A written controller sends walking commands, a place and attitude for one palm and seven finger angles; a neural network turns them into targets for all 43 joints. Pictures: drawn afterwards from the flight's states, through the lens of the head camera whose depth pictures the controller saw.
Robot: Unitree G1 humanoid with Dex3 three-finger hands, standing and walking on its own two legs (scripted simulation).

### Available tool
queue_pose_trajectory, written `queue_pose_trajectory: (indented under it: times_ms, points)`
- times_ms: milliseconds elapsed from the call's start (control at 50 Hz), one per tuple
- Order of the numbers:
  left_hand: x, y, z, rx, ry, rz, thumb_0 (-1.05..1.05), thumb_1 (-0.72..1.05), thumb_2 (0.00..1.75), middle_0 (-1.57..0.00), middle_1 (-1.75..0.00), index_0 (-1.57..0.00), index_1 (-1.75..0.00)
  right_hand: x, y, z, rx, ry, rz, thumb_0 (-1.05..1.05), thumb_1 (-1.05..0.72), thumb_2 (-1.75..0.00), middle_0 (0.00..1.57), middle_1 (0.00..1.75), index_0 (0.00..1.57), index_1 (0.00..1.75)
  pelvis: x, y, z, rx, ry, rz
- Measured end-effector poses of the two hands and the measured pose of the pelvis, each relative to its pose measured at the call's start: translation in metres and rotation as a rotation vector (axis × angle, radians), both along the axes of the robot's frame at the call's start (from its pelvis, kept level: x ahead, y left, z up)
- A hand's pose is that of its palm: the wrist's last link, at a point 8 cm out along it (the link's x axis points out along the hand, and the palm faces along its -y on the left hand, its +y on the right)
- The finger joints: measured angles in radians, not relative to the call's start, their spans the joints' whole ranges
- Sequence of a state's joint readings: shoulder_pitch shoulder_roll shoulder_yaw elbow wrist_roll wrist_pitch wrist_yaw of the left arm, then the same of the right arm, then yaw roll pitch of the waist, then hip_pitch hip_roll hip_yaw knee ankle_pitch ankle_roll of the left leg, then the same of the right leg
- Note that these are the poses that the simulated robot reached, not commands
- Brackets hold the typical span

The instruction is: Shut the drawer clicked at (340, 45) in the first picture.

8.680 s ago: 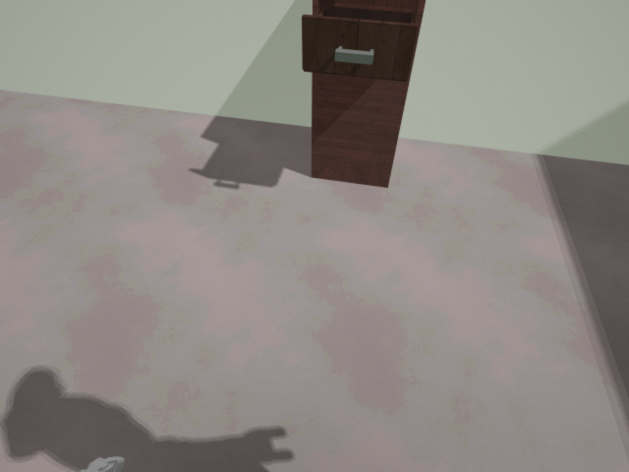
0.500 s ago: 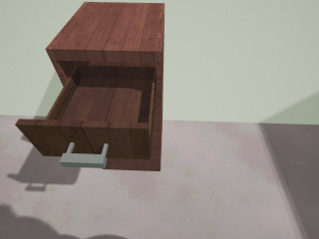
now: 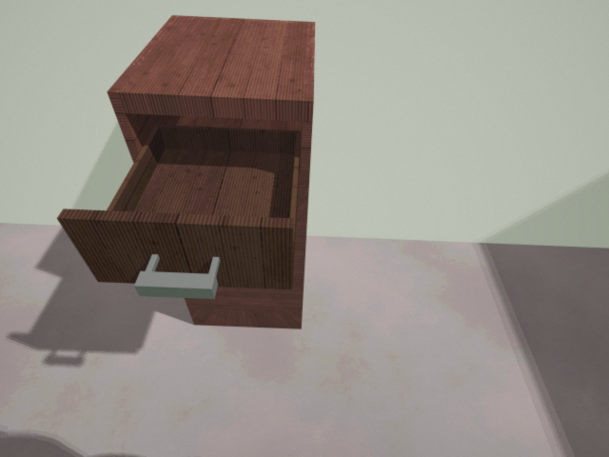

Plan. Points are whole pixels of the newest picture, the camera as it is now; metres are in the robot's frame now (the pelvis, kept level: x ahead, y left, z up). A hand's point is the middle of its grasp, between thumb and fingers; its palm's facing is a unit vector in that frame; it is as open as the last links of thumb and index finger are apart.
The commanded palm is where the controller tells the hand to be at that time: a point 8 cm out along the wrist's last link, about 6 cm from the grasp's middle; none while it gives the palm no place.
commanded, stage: come to a stop and stand still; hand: left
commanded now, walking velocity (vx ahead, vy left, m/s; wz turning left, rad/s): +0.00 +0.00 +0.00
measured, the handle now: (181, 273) +0.37 +0.22 +0.01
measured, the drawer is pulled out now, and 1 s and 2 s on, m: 0.29 0.29 0.29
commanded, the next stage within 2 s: look again from close up in 1.30 s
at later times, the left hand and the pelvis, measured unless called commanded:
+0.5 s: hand out of the picture -0.11 +0.17 -0.17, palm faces +0.06 -0.98 -0.17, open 7.4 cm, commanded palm none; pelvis -0.05 +0.01 +0.01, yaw +2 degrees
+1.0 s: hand out of the picture -0.11 +0.16 -0.18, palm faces +0.09 -0.99 -0.12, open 7.4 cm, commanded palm none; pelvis -0.08 +0.02 +0.00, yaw +2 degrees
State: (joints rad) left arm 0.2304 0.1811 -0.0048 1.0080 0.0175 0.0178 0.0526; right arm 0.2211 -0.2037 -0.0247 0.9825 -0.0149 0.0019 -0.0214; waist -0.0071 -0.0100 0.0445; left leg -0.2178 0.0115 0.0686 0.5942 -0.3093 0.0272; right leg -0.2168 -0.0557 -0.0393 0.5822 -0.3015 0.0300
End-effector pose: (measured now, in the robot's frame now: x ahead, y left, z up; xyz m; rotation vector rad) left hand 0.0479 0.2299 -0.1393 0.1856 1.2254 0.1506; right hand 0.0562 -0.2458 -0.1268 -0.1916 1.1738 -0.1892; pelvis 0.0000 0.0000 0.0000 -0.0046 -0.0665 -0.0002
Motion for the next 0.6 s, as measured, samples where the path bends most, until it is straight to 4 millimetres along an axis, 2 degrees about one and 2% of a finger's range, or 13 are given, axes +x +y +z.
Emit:
queue_pose_trajectory:
  times_ms: [80, 140, 280, 360, 480, 600]
  points:
    - [-0.026, 0.003, 0.002, -0.014, 0.007, -0.001, 0.01, 0.91, 0.90, -0.20, -0.29, -0.20, -0.30, -0.007, 0.007, 0.005, 0.011, -0.026, 0.023, 0.01, -0.91, -0.90, 0.20, 0.30, 0.20, 0.30, -0.014, 0.004, 0.003, -0.002, -0.002, 0.000]
    - [-0.051, 0.005, 0.003, -0.018, 0.038, 0.005, 0.01, 0.91, 0.90, -0.20, -0.29, -0.20, -0.30, -0.019, 0.014, 0.006, 0.026, -0.018, 0.031, 0.01, -0.91, -0.90, 0.20, 0.30, 0.20, 0.30, -0.023, 0.006, 0.006, -0.003, 0.008, 0.005]
    - [-0.108, 0.008, 0.004, -0.020, 0.134, 0.051, 0.01, 0.91, 0.90, -0.20, -0.29, -0.20, -0.30, -0.065, 0.025, -0.003, 0.053, 0.086, 0.024, 0.01, -0.91, -0.90, 0.20, 0.30, 0.20, 0.30, -0.038, 0.009, 0.008, -0.007, 0.021, 0.020]
    - [-0.135, 0.005, 0.004, -0.027, 0.186, 0.076, 0.01, 0.91, 0.90, -0.20, -0.29, -0.19, -0.30, -0.094, 0.029, -0.007, 0.063, 0.162, 0.010, 0.01, -0.91, -0.90, 0.20, 0.30, 0.20, 0.30, -0.043, 0.010, 0.008, -0.009, 0.025, 0.027]
    - [-0.159, -0.005, 0.003, -0.052, 0.233, 0.095, 0.01, 0.91, 0.90, -0.20, -0.29, -0.19, -0.30, -0.128, 0.034, -0.010, 0.074, 0.244, -0.015, 0.01, -0.91, -0.90, 0.20, 0.30, 0.20, 0.30, -0.051, 0.011, 0.008, -0.009, 0.028, 0.031]
    - [-0.163, -0.016, -0.002, -0.085, 0.234, 0.098, 0.01, 0.91, 0.90, -0.20, -0.29, -0.19, -0.30, -0.142, 0.040, -0.011, 0.080, 0.270, -0.032, 0.01, -0.91, -0.90, 0.20, 0.30, 0.20, 0.30, -0.057, 0.012, 0.007, -0.010, 0.032, 0.032]
